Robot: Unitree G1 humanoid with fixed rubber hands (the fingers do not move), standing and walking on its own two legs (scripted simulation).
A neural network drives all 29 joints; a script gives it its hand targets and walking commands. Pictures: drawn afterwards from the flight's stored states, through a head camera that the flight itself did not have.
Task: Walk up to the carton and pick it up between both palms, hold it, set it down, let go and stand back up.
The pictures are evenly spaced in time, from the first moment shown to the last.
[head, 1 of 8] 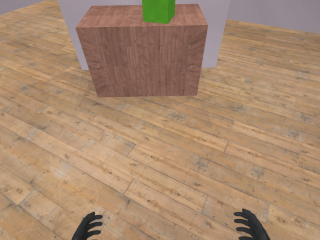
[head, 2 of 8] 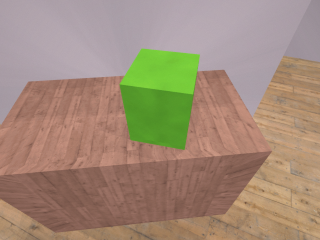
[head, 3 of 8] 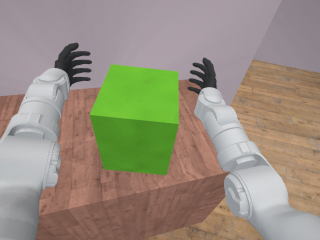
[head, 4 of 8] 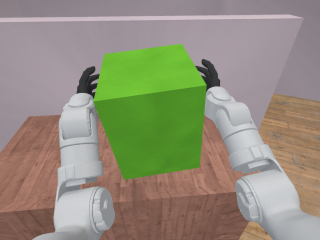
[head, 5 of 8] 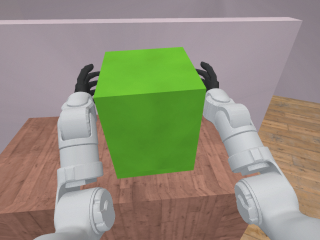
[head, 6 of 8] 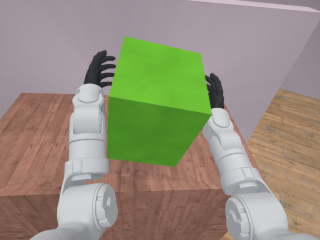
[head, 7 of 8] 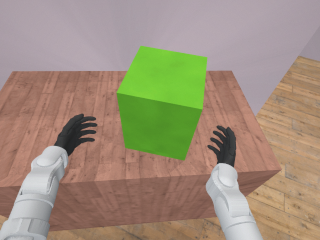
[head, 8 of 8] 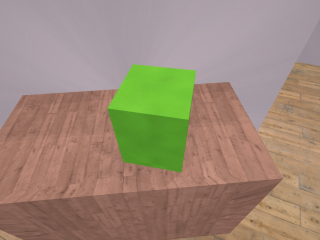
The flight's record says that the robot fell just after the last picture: no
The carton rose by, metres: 0.19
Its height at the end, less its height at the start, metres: +0.00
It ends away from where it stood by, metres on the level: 0.02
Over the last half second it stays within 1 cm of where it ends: yes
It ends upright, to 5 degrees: yes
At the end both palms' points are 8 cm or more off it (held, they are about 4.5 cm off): yes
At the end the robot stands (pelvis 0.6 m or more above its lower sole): yes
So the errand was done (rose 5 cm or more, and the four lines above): yes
